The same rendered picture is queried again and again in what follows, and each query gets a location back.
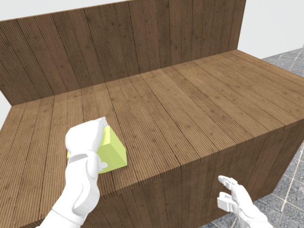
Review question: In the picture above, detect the right robot hand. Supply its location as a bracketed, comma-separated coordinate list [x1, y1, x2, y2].
[217, 175, 253, 218]

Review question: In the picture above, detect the robot left forearm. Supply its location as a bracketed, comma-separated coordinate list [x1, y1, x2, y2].
[35, 150, 100, 228]

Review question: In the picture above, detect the sponge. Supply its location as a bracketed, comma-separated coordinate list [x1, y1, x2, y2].
[67, 126, 127, 174]

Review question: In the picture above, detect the table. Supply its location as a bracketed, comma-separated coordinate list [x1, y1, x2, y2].
[0, 0, 304, 228]

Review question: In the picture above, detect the left robot hand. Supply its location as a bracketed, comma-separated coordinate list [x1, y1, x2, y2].
[65, 116, 109, 172]

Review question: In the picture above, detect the robot right forearm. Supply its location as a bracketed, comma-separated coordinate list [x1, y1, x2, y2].
[237, 203, 273, 228]

